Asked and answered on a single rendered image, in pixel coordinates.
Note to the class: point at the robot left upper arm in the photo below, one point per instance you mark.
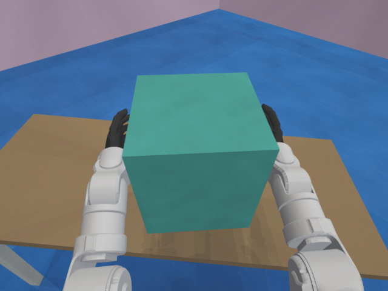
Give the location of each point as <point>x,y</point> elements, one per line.
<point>105,278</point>

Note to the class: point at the robot right forearm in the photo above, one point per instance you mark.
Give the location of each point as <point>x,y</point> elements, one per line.
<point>305,226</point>

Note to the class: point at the robot right hand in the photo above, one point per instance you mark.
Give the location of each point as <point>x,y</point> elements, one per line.
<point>273,122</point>

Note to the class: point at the carton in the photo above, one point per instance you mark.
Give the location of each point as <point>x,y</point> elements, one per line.
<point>198,151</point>

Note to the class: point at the robot left hand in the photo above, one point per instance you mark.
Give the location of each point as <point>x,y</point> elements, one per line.
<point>115,137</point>

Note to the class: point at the robot left forearm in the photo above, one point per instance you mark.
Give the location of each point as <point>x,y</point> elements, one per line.
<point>102,236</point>

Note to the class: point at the table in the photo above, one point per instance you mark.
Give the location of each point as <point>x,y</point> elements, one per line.
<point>46,166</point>

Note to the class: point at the robot right upper arm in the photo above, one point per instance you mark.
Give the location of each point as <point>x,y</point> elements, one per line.
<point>322,270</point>

